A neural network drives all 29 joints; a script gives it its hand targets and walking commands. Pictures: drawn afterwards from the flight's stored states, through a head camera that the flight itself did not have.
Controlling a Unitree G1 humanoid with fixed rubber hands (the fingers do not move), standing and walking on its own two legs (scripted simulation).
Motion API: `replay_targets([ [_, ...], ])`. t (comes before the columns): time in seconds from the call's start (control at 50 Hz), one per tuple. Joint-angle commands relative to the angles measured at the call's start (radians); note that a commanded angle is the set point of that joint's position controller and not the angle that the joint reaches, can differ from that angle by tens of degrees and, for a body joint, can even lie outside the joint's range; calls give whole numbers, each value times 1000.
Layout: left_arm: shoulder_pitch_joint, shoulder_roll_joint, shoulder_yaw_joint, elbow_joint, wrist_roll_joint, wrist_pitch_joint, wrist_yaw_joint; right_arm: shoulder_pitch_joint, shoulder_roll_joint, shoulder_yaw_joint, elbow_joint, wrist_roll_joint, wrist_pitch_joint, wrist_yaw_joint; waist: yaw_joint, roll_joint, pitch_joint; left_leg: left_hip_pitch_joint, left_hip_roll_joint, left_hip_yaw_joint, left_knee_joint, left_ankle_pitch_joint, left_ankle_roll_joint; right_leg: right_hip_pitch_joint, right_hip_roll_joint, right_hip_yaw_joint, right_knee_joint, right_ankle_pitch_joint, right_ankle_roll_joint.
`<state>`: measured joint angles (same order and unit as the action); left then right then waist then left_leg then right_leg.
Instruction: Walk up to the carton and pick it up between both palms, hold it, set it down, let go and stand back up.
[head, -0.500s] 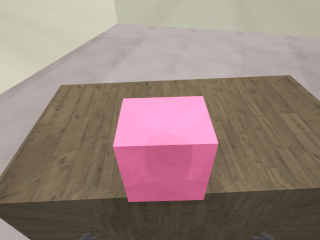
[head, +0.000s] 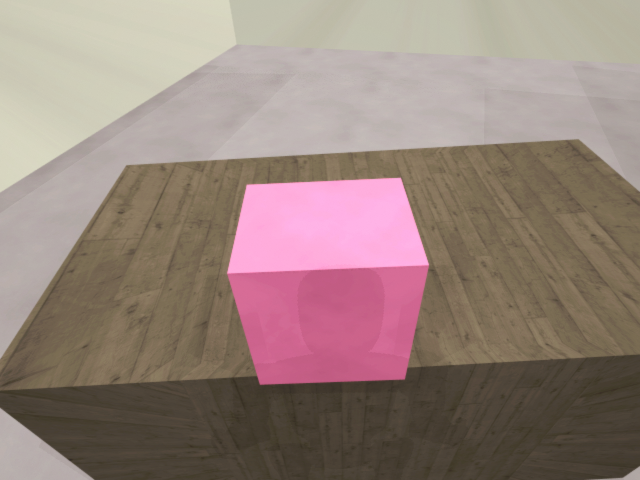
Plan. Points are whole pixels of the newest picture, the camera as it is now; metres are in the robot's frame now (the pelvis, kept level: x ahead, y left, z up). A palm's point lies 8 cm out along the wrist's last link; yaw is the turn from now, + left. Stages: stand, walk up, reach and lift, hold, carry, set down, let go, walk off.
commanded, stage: stand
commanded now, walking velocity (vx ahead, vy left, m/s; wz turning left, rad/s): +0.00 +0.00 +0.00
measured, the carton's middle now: (327, 284) +0.41 +0.01 +0.02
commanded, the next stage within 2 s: none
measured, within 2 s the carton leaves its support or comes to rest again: neither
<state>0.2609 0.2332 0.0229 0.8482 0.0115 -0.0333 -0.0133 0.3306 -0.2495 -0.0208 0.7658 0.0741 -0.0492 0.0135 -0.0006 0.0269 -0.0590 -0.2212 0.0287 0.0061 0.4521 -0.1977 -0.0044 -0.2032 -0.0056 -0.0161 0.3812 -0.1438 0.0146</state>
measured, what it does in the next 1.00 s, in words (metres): stands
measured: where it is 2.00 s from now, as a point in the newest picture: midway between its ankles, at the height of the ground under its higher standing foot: outside the picture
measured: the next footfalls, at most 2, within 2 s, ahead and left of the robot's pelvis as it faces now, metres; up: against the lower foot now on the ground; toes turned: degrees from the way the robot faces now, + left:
none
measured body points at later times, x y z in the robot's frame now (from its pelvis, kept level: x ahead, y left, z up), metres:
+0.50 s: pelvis +0.00 +0.00 +0.00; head -0.02 +0.00 +0.45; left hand +0.09 +0.26 -0.12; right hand +0.09 -0.26 -0.12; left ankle +0.03 +0.12 -0.74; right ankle +0.04 -0.13 -0.74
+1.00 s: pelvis +0.00 +0.00 +0.00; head -0.02 -0.01 +0.45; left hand +0.09 +0.26 -0.12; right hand +0.08 -0.26 -0.12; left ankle +0.03 +0.12 -0.74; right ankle +0.04 -0.13 -0.74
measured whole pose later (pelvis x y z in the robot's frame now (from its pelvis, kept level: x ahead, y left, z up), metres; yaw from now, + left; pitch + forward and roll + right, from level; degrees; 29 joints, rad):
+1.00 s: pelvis +0.00 +0.00 +0.00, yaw +0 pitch -2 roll -1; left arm 0.26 0.24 0.02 0.86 0.01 -0.03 -0.01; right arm 0.33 -0.25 -0.02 0.77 0.07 -0.05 0.01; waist 0.00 0.03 -0.01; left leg -0.22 0.03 0.01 0.45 -0.20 0.00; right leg -0.20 -0.01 -0.02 0.38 -0.14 0.01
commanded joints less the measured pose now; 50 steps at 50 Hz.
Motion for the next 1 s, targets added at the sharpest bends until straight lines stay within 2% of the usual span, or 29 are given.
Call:
replay_targets([
  [0.0, 22, 269, 62, -61, 19, -33, 4, 13, -255, -66, -51, -123, -28, -14, -4, -45, 85, -63, 86, -108, -101, -112, 38, 27, -90, 80, 7, -69, -32],
  [0.06, 14, 260, 62, -58, 20, -34, 3, 19, -276, -77, -53, -114, -30, -14, -9, 15, 84, -82, 84, -101, -114, -160, 31, 45, -89, 80, 3, -78, -27],
  [0.1, 15, 270, 67, -67, 21, -35, 6, -6, -258, -70, -58, -111, -29, -15, 9, -31, 73, -78, 94, -116, -111, -108, 35, 43, -93, 74, 6, -70, -32],
  [0.16, 16, 254, 58, -61, 18, -36, 3, 8, -268, -75, -51, -108, -28, -16, 12, -26, 37, -48, 84, -101, -97, -54, 32, 67, -93, 67, 8, -41, -29],
  [0.18, 19, 232, 55, -59, 14, -37, 6, -6, -279, -77, -64, -110, -30, -17, 10, 12, 35, -51, 85, -92, -88, -53, 38, 68, -101, 85, 0, -21, -35],
  [0.2, 22, 247, 55, -50, 13, -36, 4, 8, -266, -72, -50, -108, -29, -19, 0, -16, 57, -50, 91, -102, -93, -62, 36, 62, -101, 83, 6, -21, -30],
  [0.24, 8, 271, 66, -55, 21, -35, 9, 0, -251, -69, -53, -106, -30, -15, 1, -18, 87, -53, 94, -102, -98, -53, 37, 38, -104, 84, 1, -32, -32],
  [0.28, 19, 261, 63, -52, 14, -36, 6, 7, -264, -70, -51, -108, -26, -17, 3, 20, 46, -46, 89, -98, -98, -52, 33, 68, -106, 77, 4, -38, -30],
  [0.3, 21, 253, 58, -55, 8, -35, 4, 22, -272, -73, -46, -104, -29, -18, 0, -11, 54, -44, 90, -108, -95, -61, 33, 59, -103, 81, -7, -50, -30],
  [0.36, 9, 254, 61, -51, 14, -33, 6, -1, -258, -68, -48, -107, -27, -20, 0, 7, 83, -48, 102, -106, -104, -71, 37, 31, -101, 76, -8, -43, -29],
  [0.38, 4, 256, 58, -42, 12, -31, 10, -2, -251, -61, -46, -106, -29, -18, -8, -12, 70, -25, 106, -118, -102, -45, 43, 24, -106, 81, -4, -34, -32],
  [0.4, 2, 255, 61, -60, 8, -33, 5, -8, -269, -70, -56, -104, -26, -17, 8, 9, 70, -57, 97, -106, -104, -79, 34, 46, -104, 80, -7, -51, -33],
  [0.48, 21, 274, 68, -50, 15, -33, 8, 11, -258, -68, -45, -103, -26, -16, -2, -29, 61, -49, 91, -99, -106, -94, 36, 41, -100, 76, -9, -51, -29],
  [0.5, 24, 253, 64, -54, 13, -31, 5, 0, -267, -69, -53, -106, -27, -17, 6, -8, 68, -46, 96, -95, -109, -95, 36, 29, -97, 74, -8, -66, -27],
  [0.52, 14, 266, 66, -53, 11, -31, 9, -2, -261, -65, -53, -99, -26, -15, 8, -22, 46, -37, 96, -112, -103, -77, 36, 49, -100, 73, -4, -50, -30],
  [0.58, 27, 259, 59, -37, 8, -35, 4, 24, -268, -69, -35, -98, -25, -20, -6, 15, 70, -34, 97, -102, -111, -105, 35, 30, -106, 81, -19, -59, -27],
  [0.62, 5, 274, 67, -43, 10, -32, 6, 12, -257, -60, -35, -97, -24, -15, -3, 17, 88, -56, 99, -107, -108, -95, 34, 36, -108, 89, -17, -54, -31],
  [0.64, 29, 282, 72, -44, 8, -35, 6, 12, -251, -63, -44, -102, -27, -16, 3, -11, 74, -43, 101, -112, -109, -67, 34, 39, -109, 82, -7, -47, -31],
  [0.68, 34, 273, 68, -45, 6, -33, 6, -8, -276, -69, -45, -104, -25, -17, 13, 11, 44, -47, 106, -102, -103, -82, 44, 72, -110, 86, -12, -34, -31],
  [0.7, 2, 269, 65, -54, 8, -35, 7, -6, -256, -66, -45, -97, -25, -15, 2, -43, 51, -34, 97, -106, -106, -80, 34, 52, -109, 76, -6, -57, -30],
  [0.72, 22, 274, 65, -45, 6, -31, 7, -21, -261, -65, -54, -103, -24, -15, 13, -12, 64, -51, 102, -105, -106, -76, 37, 50, -107, 79, -6, -53, -28],
  [0.74, 4, 263, 62, -47, 6, -29, 5, -2, -264, -65, -48, -97, -25, -19, -1, -29, 69, -46, 99, -110, -106, -91, 36, 33, -106, 81, -14, -55, -28],
  [0.78, 13, 280, 67, -47, 8, -29, 3, -2, -270, -69, -42, -98, -21, -18, 2, 6, 93, -65, 105, -113, -125, -130, 32, 21, -97, 69, -2, -65, -21],
  [0.84, 20, 270, 67, -40, 9, -29, 5, 1, -260, -67, -40, -97, -23, -16, -2, -12, 70, -32, 103, -114, -123, -145, 30, 17, -95, 67, -12, -94, -29],
  [0.86, 22, 269, 64, -44, 5, -32, 4, -6, -270, -68, -42, -96, -20, -18, 9, 16, 77, -62, 108, -124, -130, -150, 34, 31, -102, 74, -7, -76, -27],
  [0.88, 9, 257, 65, -40, 5, -30, 4, -12, -270, -68, -46, -98, -25, -17, 2, 31, 65, -52, 105, -114, -128, -156, 35, 45, -102, 86, -5, -69, -30],
  [0.9, 31, 264, 64, -36, 3, -30, 5, -2, -263, -65, -36, -99, -19, -19, 7, -12, 68, -50, 113, -120, -126, -129, 38, 45, -106, 74, -6, -69, -25],
  [0.94, 5, 256, 62, -43, 5, -28, 7, -23, -265, -66, -47, -98, -22, -15, 6, -28, 65, -41, 105, -113, -117, -100, 36, 47, -105, 74, -6, -47, -29],
  [0.98, -5, 242, 55, -47, -1, -30, 8, -8, -262, -65, -32, -95, -21, -19, -1, 28, 79, -37, 105, -113, -116, -97, 39, 22, -114, 92, -16, -55, -28],
])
